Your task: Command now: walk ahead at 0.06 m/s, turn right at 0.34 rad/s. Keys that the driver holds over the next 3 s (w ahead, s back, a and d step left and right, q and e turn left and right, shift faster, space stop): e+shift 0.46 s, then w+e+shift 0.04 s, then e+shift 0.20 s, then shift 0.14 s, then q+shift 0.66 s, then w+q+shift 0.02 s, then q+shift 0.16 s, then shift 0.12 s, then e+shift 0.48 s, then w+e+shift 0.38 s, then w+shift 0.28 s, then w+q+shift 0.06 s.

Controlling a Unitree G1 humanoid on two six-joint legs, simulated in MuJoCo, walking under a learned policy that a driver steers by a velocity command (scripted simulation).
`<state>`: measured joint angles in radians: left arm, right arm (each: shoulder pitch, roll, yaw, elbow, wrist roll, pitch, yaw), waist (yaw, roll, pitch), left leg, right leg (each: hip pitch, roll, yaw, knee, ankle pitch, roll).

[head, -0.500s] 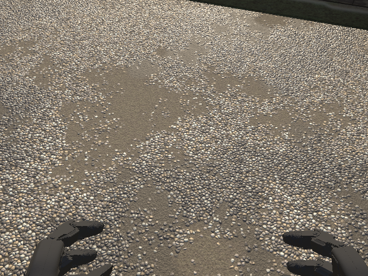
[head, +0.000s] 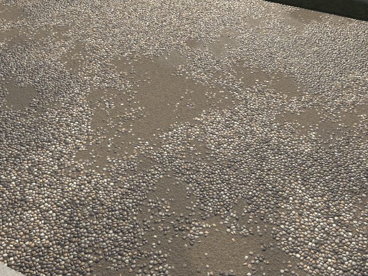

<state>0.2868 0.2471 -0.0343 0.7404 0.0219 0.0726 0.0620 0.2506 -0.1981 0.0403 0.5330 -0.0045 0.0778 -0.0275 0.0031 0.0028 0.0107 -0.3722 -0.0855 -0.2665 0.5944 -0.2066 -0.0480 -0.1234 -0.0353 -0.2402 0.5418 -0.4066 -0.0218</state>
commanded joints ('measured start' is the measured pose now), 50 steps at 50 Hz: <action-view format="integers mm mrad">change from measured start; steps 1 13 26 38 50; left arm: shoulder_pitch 0 -14 331 72 -46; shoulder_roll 175 194 203 232 175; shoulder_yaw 41 73 112 91 53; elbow -45 -146 -135 -271 -250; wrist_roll -21 10 -18 -61 29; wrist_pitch -5 41 67 23 -16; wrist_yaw -2 25 -19 46 -15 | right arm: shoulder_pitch -45 -26 -255 -257 -219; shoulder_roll -116 -147 -166 -143 -262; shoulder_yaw -34 -88 -140 -121 -71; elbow -80 -73 60 85 80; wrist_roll -4 -37 21 -18 25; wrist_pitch -16 -37 -15 -19 -74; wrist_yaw -17 -8 -16 -7 39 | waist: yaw -25 -17 164 13 84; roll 17 67 -199 -131 106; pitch -33 -81 -23 -61 -51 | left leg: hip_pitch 10 202 -205 -191 143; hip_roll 51 199 142 13 190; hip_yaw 53 111 400 136 -19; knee -42 -36 210 255 -233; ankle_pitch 213 482 -307 -55 323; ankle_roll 61 195 28 9 190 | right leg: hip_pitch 25 -306 64 43 -61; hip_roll -89 -42 -124 -116 80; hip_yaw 168 374 530 668 448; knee -126 134 -193 -178 -93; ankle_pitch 353 73 121 491 115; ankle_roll -87 -68 -189 -159 24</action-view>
